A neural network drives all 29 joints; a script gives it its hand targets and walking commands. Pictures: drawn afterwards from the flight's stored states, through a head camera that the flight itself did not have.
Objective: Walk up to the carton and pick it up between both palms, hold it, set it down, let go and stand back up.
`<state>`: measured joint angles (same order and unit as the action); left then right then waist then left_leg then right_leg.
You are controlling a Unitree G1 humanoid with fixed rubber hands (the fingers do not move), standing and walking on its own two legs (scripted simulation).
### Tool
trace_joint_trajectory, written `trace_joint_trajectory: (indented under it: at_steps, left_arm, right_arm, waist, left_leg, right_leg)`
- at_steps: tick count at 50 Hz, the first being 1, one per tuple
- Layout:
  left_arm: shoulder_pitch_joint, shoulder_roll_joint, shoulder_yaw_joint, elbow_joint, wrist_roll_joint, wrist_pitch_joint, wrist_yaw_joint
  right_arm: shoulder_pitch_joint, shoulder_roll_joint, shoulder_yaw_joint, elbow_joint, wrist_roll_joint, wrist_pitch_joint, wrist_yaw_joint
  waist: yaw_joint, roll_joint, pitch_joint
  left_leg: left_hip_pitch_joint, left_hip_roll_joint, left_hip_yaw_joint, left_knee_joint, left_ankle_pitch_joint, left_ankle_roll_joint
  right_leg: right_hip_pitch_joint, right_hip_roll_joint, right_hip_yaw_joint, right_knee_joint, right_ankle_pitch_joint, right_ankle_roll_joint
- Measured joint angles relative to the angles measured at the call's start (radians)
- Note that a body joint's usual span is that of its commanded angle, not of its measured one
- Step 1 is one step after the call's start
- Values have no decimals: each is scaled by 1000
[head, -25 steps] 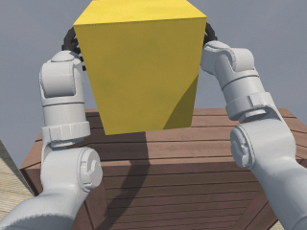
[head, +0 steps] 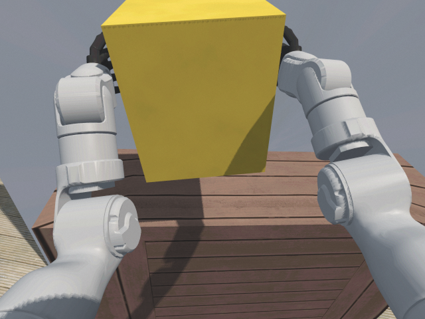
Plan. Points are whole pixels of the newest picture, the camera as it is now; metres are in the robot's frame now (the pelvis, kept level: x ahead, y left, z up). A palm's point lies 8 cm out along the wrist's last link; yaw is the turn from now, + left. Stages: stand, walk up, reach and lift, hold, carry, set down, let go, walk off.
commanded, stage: hold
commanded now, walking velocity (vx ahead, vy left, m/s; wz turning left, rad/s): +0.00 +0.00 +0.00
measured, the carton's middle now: (198, 86) +0.39 +0.02 +0.31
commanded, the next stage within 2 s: none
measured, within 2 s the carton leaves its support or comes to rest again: neither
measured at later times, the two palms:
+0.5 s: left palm (109, 85) +0.37 +0.17 +0.31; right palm (286, 80) +0.38 -0.13 +0.33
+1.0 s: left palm (103, 78) +0.36 +0.18 +0.33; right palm (287, 70) +0.38 -0.13 +0.34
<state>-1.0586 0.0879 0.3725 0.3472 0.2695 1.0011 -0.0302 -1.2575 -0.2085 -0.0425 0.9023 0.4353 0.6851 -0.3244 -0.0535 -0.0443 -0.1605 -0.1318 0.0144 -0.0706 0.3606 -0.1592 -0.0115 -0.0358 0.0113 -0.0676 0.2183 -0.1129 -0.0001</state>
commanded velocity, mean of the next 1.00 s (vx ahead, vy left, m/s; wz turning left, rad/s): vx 0.00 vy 0.00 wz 0.00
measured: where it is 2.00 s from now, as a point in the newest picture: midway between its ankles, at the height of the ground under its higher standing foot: outside the picture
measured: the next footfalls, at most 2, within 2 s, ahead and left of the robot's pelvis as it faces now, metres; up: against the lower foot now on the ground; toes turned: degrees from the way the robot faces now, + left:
none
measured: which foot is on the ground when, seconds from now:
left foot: down 0.00-1.00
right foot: down 0.00-1.00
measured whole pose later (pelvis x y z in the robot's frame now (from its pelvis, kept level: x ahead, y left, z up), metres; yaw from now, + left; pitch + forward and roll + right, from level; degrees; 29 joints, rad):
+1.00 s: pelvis +0.01 +0.00 +0.00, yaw +1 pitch -4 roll -2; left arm -1.03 0.09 0.35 0.29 0.25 1.03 -0.03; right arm -1.21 -0.21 -0.01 0.82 0.48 0.73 -0.35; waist -0.06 -0.03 -0.16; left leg -0.12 0.02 -0.08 0.36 -0.17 -0.01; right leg -0.02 0.02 -0.07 0.21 -0.12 0.00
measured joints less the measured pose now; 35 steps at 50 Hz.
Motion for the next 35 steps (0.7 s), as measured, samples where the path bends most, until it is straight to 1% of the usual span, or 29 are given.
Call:
trace_joint_trajectory:
  at_steps: [6,13,16,21,35]
  left_arm:
    - [5,11,-18,3,-9,-8,1]
    - [9,8,-16,24,-8,-30,-2]
    - [28,9,-24,-4,-13,-30,0]
    - [50,5,-34,-62,-13,-13,4]
    - [76,-1,-37,-118,-25,23,10]
  right_arm:
    - [12,8,-11,-11,-12,-5,1]
    - [25,14,-20,-15,-30,-8,7]
    - [45,17,-9,-44,-28,-11,8]
    - [69,11,18,-89,-3,-11,4]
    - [102,0,48,-152,35,26,-19]
  waist:
    - [-3,-1,-3]
    - [-7,-3,3]
    - [-11,-6,2]
    - [-13,-5,13]
    - [-13,7,20]
  left_leg:
    - [-11,0,-4,-3,5,-2]
    - [-20,-1,-6,-8,10,-2]
    - [-23,0,-4,-15,13,-3]
    - [-15,3,1,-17,10,-3]
    - [3,4,-2,-9,-6,-3]
  right_leg:
    - [-10,1,-3,-2,3,-2]
    - [-20,1,-4,-4,5,-2]
    - [-24,1,-2,-8,7,-3]
    - [-16,4,4,-14,8,-4]
    - [9,6,5,-19,-2,-3]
